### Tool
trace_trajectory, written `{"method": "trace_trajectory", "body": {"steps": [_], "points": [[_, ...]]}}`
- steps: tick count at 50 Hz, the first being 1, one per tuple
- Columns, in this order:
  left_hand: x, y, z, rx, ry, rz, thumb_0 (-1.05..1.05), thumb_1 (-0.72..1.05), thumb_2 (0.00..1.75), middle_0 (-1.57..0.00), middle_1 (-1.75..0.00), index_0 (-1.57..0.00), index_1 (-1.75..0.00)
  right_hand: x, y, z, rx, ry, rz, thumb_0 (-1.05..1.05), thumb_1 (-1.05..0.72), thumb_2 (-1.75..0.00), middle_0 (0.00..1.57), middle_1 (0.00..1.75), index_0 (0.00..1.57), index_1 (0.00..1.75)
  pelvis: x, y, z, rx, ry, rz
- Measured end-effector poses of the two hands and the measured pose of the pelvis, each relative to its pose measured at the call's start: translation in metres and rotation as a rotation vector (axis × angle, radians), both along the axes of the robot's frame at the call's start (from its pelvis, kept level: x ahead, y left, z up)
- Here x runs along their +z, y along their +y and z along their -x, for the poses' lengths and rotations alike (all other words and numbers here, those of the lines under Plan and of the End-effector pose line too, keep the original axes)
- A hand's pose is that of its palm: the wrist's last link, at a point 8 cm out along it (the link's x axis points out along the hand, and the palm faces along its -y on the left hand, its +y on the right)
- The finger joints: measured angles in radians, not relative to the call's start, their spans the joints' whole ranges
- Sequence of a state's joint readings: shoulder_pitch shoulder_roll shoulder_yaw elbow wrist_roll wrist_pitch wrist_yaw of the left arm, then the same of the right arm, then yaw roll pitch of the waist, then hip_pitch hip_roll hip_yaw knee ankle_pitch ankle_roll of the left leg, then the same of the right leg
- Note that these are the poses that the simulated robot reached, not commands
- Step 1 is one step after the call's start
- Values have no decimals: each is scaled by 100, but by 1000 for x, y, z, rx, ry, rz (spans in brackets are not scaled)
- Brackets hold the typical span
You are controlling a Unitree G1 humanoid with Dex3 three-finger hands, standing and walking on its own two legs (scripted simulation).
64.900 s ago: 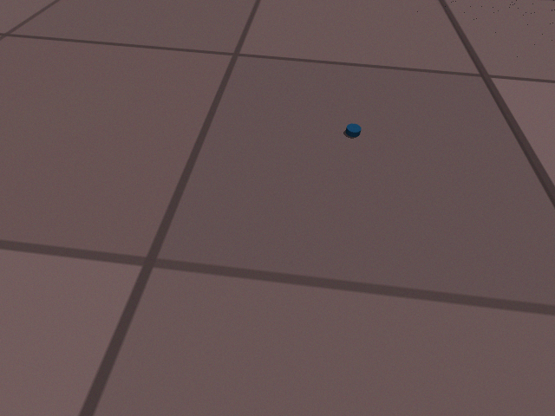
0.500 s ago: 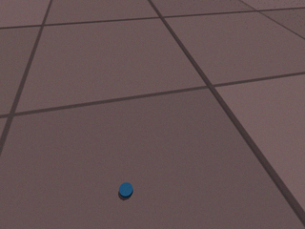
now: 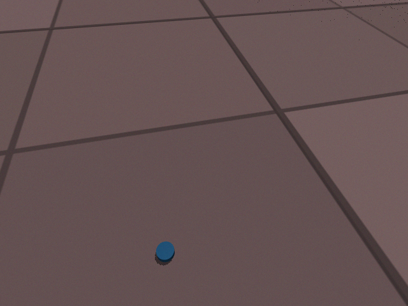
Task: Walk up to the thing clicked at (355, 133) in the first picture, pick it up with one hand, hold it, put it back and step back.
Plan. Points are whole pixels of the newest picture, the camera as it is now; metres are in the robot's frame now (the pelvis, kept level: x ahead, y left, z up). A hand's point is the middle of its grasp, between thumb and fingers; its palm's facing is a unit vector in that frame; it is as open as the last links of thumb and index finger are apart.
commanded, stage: stand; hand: left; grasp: from above
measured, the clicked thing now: (165, 251) +0.49 +0.17 -0.76
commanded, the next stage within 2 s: step back in 1.34 s
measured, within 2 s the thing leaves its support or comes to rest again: neither
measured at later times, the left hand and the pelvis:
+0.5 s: hand out of the picture +0.07 +0.24 -0.16, palm faces +0.00 -0.94 -0.34, open 7.4 cm; pelvis +0.01 -0.01 +0.00, yaw +0 degrees
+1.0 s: hand out of the picture +0.10 +0.24 -0.15, palm faces +0.00 -0.94 -0.35, open 7.4 cm; pelvis +0.02 -0.01 +0.00, yaw +0 degrees
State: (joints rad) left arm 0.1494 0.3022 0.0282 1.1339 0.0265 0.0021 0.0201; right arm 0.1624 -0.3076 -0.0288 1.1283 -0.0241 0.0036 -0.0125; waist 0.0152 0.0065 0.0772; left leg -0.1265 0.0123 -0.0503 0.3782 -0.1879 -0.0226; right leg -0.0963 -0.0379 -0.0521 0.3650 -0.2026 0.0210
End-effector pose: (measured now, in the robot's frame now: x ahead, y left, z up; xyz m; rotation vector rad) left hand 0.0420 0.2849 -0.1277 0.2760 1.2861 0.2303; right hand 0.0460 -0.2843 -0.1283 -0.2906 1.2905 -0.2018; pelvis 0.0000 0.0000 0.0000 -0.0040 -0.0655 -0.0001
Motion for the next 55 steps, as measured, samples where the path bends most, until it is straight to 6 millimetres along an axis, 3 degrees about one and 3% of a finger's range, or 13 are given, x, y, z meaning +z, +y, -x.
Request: {"method": "trace_trajectory", "body": {"steps": [15,31,46,55], "points": [[8,-1,-29,-14,-51,-8,1,91,90,-21,-30,-20,-30,2,-1,-28,18,-59,-7,1,-90,-90,20,30,21,30,2,-2,-7,-4,2,-2],[5,-2,-25,-15,4,-6,1,91,90,-21,-30,-20,-30,3,-12,-26,12,-9,5,1,-90,-90,20,30,21,30,2,-7,-14,-5,26,-3],[10,-4,-47,-28,-42,-15,1,91,90,-21,-30,-20,-30,3,-14,-43,21,-47,0,1,-90,-90,20,30,21,30,2,-10,-20,-7,25,-6],[12,-6,-50,-40,-55,-18,1,91,90,-21,-30,-20,-30,4,-17,-43,20,-51,-1,1,-90,-90,20,30,21,30,2,-13,-19,-7,25,-5]]}}
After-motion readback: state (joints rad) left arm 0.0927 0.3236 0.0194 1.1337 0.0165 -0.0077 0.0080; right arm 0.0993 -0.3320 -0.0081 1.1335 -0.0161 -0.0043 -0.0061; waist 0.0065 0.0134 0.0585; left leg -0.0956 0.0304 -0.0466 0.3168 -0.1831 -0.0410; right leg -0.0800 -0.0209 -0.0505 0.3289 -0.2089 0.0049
